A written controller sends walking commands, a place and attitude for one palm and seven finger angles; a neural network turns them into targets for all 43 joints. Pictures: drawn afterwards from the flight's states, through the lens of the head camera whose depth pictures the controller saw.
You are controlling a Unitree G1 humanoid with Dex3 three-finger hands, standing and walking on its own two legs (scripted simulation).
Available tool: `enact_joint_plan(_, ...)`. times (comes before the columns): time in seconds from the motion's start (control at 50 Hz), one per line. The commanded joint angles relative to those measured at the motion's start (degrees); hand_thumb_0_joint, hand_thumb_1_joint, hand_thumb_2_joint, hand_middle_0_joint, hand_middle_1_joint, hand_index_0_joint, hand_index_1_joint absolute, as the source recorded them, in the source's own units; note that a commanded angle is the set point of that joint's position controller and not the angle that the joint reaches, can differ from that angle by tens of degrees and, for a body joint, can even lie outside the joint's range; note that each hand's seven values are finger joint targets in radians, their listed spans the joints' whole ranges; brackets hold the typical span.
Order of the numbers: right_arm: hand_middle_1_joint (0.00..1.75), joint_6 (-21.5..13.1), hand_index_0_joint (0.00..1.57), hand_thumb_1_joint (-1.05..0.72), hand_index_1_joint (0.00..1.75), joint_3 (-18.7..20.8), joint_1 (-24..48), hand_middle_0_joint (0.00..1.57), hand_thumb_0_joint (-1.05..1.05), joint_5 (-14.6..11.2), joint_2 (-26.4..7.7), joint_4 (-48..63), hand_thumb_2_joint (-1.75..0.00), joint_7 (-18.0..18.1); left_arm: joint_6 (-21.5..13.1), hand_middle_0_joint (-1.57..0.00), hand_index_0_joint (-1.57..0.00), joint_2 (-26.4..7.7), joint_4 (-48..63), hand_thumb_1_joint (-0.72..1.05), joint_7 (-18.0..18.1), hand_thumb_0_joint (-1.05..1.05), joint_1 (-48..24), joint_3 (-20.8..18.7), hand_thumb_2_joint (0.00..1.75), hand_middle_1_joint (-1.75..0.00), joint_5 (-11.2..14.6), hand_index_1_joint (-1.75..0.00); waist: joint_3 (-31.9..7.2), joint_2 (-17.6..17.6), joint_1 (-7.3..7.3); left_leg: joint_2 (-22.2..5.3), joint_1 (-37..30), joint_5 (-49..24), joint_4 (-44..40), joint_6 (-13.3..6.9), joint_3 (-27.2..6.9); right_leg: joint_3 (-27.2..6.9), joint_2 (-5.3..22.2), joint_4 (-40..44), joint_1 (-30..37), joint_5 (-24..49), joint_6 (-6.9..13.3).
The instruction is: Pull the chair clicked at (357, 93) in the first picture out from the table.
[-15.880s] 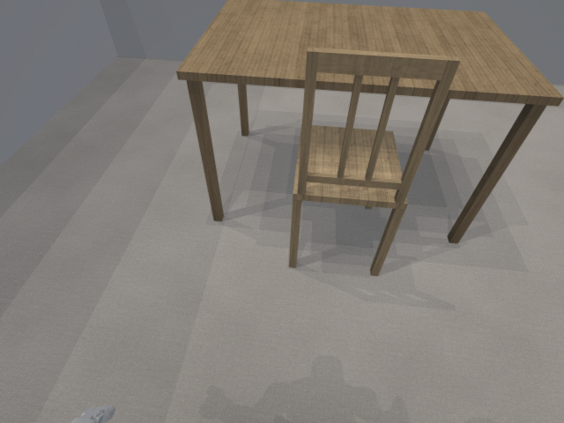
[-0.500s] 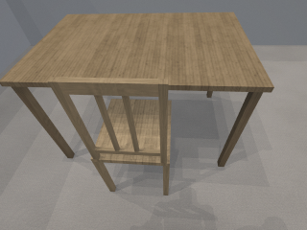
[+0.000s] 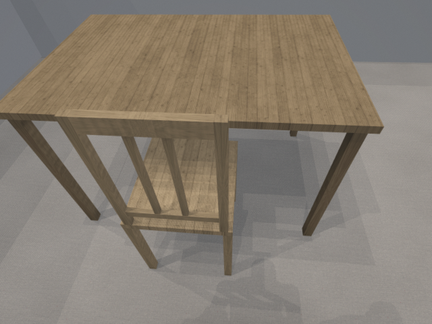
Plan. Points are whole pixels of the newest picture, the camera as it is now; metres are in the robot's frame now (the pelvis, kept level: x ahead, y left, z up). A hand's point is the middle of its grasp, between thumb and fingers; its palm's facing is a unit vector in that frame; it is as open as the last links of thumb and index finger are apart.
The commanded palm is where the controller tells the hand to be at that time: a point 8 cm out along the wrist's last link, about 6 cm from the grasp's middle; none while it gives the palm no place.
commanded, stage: look again from close up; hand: left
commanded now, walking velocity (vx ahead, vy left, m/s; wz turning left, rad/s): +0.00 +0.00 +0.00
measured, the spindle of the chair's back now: (144, 179) +0.47 +0.22 -0.08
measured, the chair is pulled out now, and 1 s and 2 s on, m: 0.00 0.00 0.00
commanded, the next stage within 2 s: raise the hand toward the chair's back in 0.58 s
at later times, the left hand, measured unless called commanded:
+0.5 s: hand out of the picture +0.01 +0.17 -0.17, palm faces +0.03 -0.98 -0.22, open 7.3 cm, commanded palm none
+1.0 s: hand (138, 289) +0.18 +0.15 -0.01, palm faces -0.07 -1.00 +0.04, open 8.4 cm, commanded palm +0.11 +0.23 -0.07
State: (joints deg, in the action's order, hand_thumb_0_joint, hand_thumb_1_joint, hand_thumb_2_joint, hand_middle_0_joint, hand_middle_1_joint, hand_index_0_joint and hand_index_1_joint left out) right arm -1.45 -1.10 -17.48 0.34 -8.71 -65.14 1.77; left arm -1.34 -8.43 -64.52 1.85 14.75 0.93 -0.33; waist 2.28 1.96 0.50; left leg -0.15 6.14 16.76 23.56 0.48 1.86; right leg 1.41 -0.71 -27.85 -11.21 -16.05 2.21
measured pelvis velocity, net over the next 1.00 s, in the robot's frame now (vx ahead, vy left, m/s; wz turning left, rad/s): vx -0.04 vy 0.00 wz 0.01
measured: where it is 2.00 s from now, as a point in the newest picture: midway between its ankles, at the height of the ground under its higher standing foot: outside the picture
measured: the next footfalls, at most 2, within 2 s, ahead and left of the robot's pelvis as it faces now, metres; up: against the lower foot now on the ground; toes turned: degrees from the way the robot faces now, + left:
none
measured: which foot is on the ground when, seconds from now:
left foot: down 0.00-1.00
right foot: down 0.00-1.00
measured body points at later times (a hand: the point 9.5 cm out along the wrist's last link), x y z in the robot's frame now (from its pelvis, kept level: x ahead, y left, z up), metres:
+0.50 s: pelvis +0.00 -0.01 +0.00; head +0.02 -0.02 +0.45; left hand +0.01 +0.22 -0.15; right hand +0.00 -0.22 -0.17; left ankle -0.05 +0.12 -0.74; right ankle -0.01 -0.09 -0.74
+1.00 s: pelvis -0.04 +0.00 -0.04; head -0.03 +0.01 +0.41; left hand +0.18 +0.21 -0.01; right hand +0.16 -0.27 -0.08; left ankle -0.05 +0.13 -0.74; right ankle -0.01 -0.09 -0.74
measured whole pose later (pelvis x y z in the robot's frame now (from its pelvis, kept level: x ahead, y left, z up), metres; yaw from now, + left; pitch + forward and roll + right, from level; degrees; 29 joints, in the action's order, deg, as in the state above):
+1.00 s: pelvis -0.04 +0.00 -0.04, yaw +1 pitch +8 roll +1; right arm -17.2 3.3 -9.5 -0.9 -16.9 -35.3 0.5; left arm -31.4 -7.8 -15.0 -16.2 16.1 -4.6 13.5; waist -7.2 -1.8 2.0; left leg 0.6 32.1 25.0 49.3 0.0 1.7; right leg 1.6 0.7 -51.1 -36.1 -22.9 1.9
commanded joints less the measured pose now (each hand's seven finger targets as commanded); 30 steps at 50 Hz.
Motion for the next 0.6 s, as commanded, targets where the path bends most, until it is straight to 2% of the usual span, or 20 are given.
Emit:
enact_joint_plan(0.0,0.30,-0.5,0.20,-0.90,0.30,0.8,-4.3,0.20,0.00,0.2,-3.8,0.8,-0.90,0.6,-0.6,-0.20,-0.20,-6.3,1.8,0.90,0.4,0.00,3.2,-1.4,0.90,-0.30,0.1,-0.30,1.9,-2.7,-0.40,-5.0,3.3,-11.2,-3.7,-1.9,-3.5,-6.3,6.7,4.4,1.2,17.2,1.1)
enact_joint_plan(0.02,0.30,-0.6,0.20,-0.90,0.30,0.8,-4.1,0.20,0.00,0.3,-4.1,0.8,-0.90,0.6,-0.6,-0.20,-0.20,-6.2,1.8,0.90,0.4,0.00,3.2,-1.4,0.90,-0.30,0.1,-0.30,1.4,-2.0,-0.35,-4.9,3.1,-11.8,-3.4,-1.8,-3.5,-6.4,6.8,4.3,1.4,17.6,1.0)
enact_joint_plan(0.1,0.30,-0.5,0.20,-0.90,0.30,1.0,-3.8,0.20,0.00,0.2,-3.7,0.9,-0.90,0.6,-0.7,-0.20,-0.20,-6.4,1.9,0.90,0.5,0.00,3.2,-1.5,0.90,-0.30,0.0,-0.30,1.4,-3.5,-0.41,-5.0,2.8,-11.5,-3.7,-1.8,-3.4,-6.3,6.8,4.9,1.7,18.1,0.9)
enact_joint_plan(0.12,0.30,-0.5,0.20,-0.90,0.30,0.9,-3.7,0.20,0.00,0.3,-4.2,0.8,-0.90,0.6,-0.8,-0.20,-0.20,-6.4,1.9,0.90,0.5,0.00,3.2,-1.4,0.90,-0.30,0.1,-0.30,0.9,-2.5,-0.37,-4.9,2.5,-12.1,-3.6,-1.7,-3.6,-6.5,6.9,4.7,1.8,18.7,1.0)
enact_joint_plan(0.14,0.30,-0.5,0.20,-0.90,0.30,1.0,-3.6,0.20,0.00,0.2,-4.0,0.8,-0.90,0.6,-0.8,-0.20,-0.20,-6.5,1.8,0.90,0.5,0.00,3.2,-1.5,0.90,-0.30,0.0,-0.30,0.7,-3.2,-0.36,-4.9,2.3,-12.1,-3.5,-1.7,-3.5,-6.4,7.0,4.8,2.1,19.2,1.0)
enact_joint_plan(0.22,0.30,-0.5,0.20,-0.90,0.30,1.0,-3.3,0.20,0.00,0.2,-4.2,0.9,-0.90,0.7,-0.8,-0.20,-0.20,-6.5,1.9,0.90,0.5,0.00,3.0,-1.5,0.90,-0.30,0.0,-0.30,1.6,-2.7,-0.42,-5.0,2.4,-12.1,-3.8,-1.6,-3.5,-6.2,6.9,5.1,1.7,18.6,0.9)
enact_joint_plan(0.28,0.30,-0.5,0.20,-0.90,0.30,1.0,-3.1,0.20,0.00,0.2,-4.3,0.7,-0.90,0.7,-0.8,-0.20,-0.20,-6.6,1.8,0.90,0.5,0.00,3.3,-1.6,0.90,-0.30,0.0,-0.30,0.8,-1.8,-0.48,-5.1,1.7,-12.3,-4.0,-1.6,-3.5,-6.4,7.0,5.3,2.0,18.4,1.0)
enact_joint_plan(0.58,0.30,-0.6,0.20,-0.90,0.30,1.0,-3.5,0.20,0.00,0.2,-4.1,0.5,-0.90,0.8,-1.0,-0.20,-0.20,-6.5,1.7,0.90,0.5,0.00,3.8,-1.7,0.90,-0.30,0.0,-0.30,0.1,-2.5,-0.56,-5.1,1.8,-13.1,-4.2,-1.4,-3.7,-6.1,7.1,5.5,3.4,20.2,1.2)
